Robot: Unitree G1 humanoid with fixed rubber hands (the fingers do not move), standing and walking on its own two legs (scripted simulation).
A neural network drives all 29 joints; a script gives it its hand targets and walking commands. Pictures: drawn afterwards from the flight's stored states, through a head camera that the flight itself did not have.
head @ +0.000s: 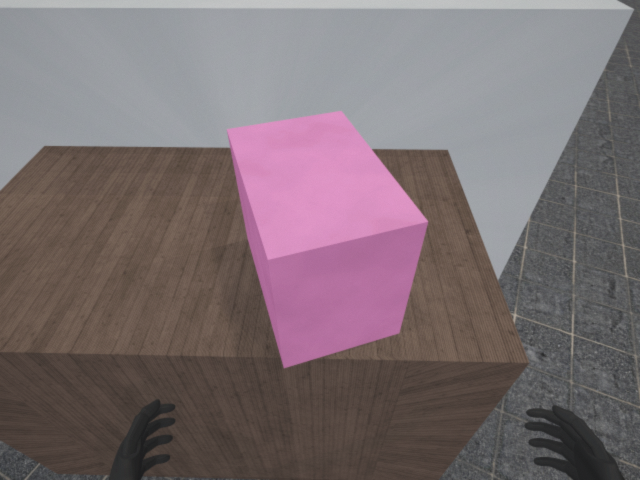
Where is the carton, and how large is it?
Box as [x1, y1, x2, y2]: [227, 111, 427, 367]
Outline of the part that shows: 341,111 227,129 247,237 284,367 398,333 427,224 427,220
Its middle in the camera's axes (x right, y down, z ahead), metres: -0.01 -0.01 +0.62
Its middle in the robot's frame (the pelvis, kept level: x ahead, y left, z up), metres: +0.50 +0.03 +0.05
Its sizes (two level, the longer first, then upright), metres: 0.295 0.194 0.245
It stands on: a pedestal, 0.70 m high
